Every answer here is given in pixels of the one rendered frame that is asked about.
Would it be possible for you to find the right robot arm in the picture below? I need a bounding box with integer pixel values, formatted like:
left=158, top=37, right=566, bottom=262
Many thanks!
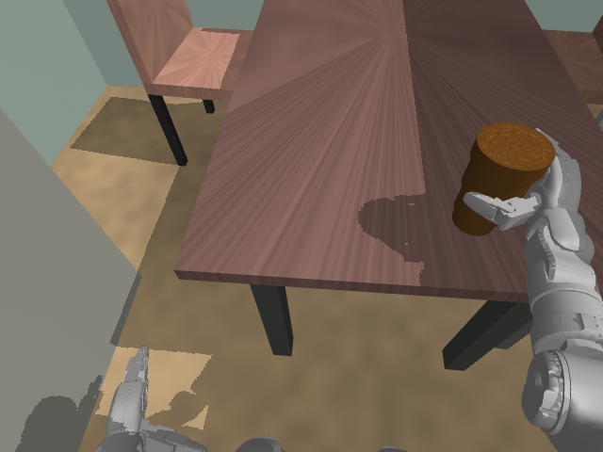
left=521, top=208, right=603, bottom=452

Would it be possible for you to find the left robot arm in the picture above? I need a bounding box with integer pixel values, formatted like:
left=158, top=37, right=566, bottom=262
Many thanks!
left=95, top=432, right=143, bottom=452

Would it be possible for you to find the table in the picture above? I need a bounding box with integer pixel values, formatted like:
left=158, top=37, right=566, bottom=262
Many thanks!
left=173, top=0, right=603, bottom=371

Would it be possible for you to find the left robot hand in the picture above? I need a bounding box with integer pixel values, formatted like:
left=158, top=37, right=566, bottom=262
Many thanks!
left=105, top=345, right=208, bottom=452

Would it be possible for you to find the right robot hand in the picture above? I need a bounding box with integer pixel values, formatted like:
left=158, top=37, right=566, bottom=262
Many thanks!
left=463, top=128, right=581, bottom=231

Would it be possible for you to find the cup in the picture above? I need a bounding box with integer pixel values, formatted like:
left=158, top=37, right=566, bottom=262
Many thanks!
left=452, top=122, right=556, bottom=236

